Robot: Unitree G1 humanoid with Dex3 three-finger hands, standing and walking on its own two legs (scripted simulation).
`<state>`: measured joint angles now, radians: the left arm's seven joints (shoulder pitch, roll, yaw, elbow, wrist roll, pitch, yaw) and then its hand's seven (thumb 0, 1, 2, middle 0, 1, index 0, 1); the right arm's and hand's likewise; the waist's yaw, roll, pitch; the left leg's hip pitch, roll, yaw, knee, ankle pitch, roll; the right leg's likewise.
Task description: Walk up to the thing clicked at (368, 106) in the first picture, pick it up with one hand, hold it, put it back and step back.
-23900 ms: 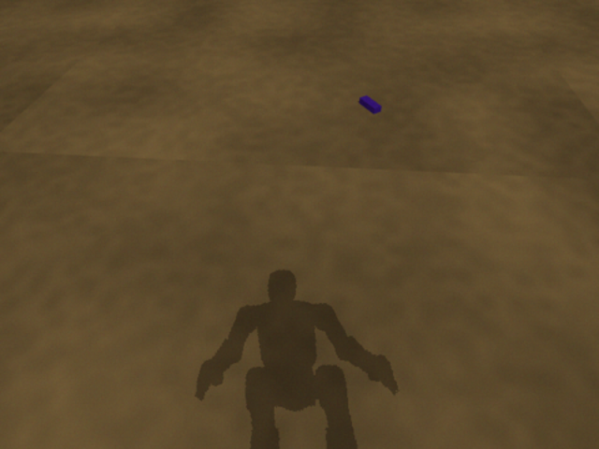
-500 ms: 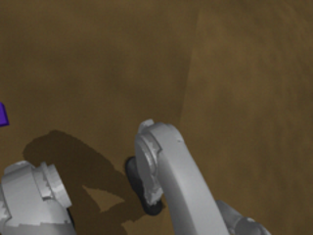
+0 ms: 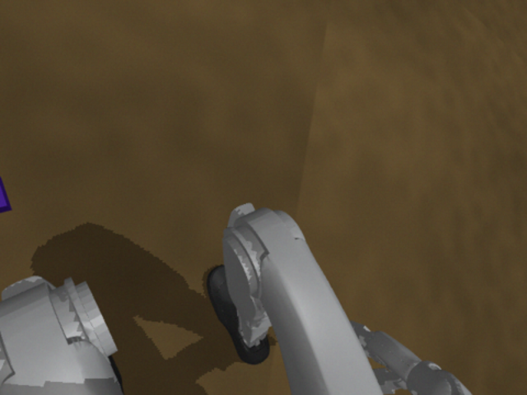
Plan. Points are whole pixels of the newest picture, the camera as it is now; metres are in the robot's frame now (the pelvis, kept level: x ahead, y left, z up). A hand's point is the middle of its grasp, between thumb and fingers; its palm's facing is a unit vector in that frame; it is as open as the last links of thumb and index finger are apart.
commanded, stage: settle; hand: left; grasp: from above
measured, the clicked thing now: out of the picture +0.44 +0.30 -0.29
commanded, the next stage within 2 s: lift in 0.92 s
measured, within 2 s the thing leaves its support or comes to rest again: leaves its support in 0.40 s
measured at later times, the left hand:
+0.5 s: hand out of the picture +0.43 +0.32 -0.23, palm faces -0.40 -0.11 -0.91, open 8.2 cm
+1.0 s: hand out of the picture +0.41 +0.32 -0.15, palm faces -0.47 -0.08 -0.88, open 8.2 cm
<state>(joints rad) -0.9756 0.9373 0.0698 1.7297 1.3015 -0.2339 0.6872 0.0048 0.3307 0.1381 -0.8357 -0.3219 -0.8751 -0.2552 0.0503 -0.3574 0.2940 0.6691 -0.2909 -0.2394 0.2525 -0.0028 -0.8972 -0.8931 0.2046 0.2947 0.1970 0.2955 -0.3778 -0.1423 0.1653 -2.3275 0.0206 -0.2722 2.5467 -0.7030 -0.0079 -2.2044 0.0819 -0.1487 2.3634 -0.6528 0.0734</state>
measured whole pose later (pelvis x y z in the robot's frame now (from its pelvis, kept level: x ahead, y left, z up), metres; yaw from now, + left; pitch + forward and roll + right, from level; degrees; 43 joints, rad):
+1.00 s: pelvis +0.00 -0.01 +0.02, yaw +6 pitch +32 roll -9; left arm -0.86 0.72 0.03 1.29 1.24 -0.23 0.32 0.00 0.27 0.20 -0.89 -0.28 -0.92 -0.24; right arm 0.13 -0.31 0.09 0.67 -0.14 -0.07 0.18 0.00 -0.92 -0.90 0.21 0.29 0.20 0.30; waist -0.24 -0.01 -0.01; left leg -2.32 0.00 -0.18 2.41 -0.65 -0.03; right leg -2.22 0.03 -0.08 2.32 -0.66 0.05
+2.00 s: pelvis +0.01 -0.01 +0.24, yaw +12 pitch +27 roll -4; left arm -0.37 0.55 -0.09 0.65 1.01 -0.08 0.05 -0.01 0.22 0.38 -0.81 -0.38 -0.83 -0.36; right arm 0.16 -0.24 -0.02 0.64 0.02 0.06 -0.01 0.00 -0.91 -0.90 0.21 0.30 0.20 0.30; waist -0.09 0.04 -0.19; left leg -1.60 0.03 -0.06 1.72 -0.60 0.00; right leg -1.55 0.00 -0.01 1.67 -0.60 0.04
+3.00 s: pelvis +0.07 +0.01 +0.43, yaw +13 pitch +8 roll -1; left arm -0.24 0.42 -0.19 0.72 1.04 -0.07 0.06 -0.01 0.22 0.37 -0.82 -0.38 -0.83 -0.36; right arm 0.24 -0.24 -0.04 0.70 0.04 0.03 -0.04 0.01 -0.91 -0.90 0.21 0.30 0.20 0.30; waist -0.04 0.03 -0.07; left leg -0.59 0.03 0.01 0.80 -0.36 0.00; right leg -0.57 -0.01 0.03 0.78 -0.35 0.03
